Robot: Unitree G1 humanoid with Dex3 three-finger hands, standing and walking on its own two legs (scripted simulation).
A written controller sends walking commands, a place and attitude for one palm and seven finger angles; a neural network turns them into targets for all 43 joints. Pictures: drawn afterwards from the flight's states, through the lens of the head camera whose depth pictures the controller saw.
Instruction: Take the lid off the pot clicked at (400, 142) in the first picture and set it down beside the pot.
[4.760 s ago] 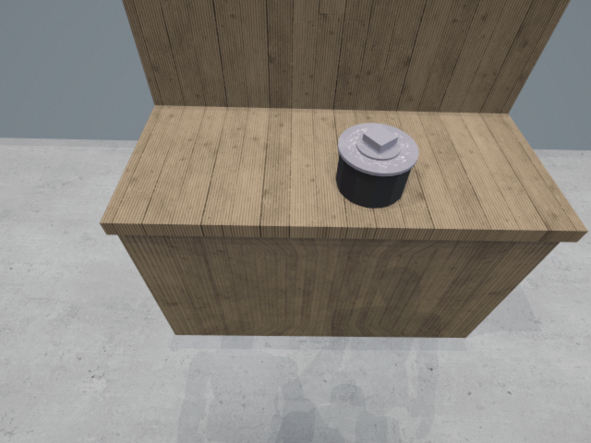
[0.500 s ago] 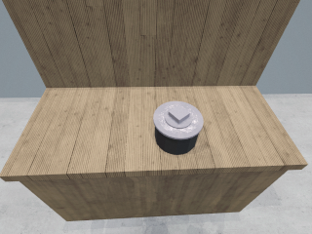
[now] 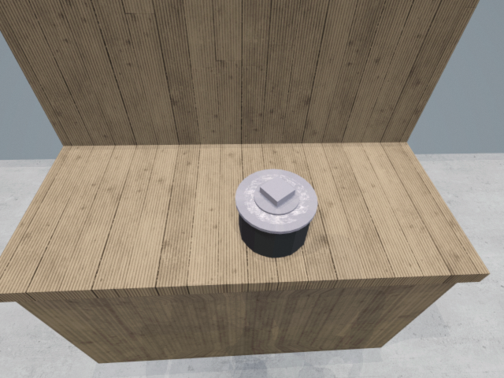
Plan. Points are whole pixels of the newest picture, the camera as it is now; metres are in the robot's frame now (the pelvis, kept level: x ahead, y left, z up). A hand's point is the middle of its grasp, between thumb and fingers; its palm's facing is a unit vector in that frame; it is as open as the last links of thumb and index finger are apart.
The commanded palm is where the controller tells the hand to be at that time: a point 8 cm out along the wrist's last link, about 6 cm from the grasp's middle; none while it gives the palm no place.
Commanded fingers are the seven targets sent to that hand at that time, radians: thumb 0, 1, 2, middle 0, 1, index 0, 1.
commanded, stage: come to a stop and stand still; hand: left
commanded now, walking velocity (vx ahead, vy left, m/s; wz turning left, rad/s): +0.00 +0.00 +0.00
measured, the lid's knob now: (277, 190) +0.47 -0.02 +0.02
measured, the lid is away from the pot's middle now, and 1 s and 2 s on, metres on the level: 0.00 0.00 0.00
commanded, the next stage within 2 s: look again from close up in 0.06 s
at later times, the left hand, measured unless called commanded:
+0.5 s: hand out of the picture -0.02 +0.13 -0.18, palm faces +0.03 -0.99 -0.14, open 7.4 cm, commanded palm none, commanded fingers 0.00 0.90 0.90 -0.20 -0.30 -0.20 -0.30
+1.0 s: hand out of the picture -0.02 +0.13 -0.18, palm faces +0.04 -0.99 -0.13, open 7.4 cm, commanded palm none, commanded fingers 0.00 0.90 0.90 -0.20 -0.30 -0.20 -0.30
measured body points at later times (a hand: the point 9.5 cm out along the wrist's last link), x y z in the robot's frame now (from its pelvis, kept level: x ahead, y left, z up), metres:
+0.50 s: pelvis +0.00 -0.01 +0.00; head +0.01 -0.01 +0.45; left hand -0.02 +0.18 -0.16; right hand -0.01 -0.22 -0.16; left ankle -0.02 +0.06 -0.74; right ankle -0.02 -0.13 -0.74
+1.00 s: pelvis +0.00 -0.02 +0.00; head +0.00 +0.00 +0.45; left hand -0.02 +0.18 -0.17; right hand -0.02 -0.22 -0.16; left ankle -0.02 +0.06 -0.74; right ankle -0.02 -0.13 -0.74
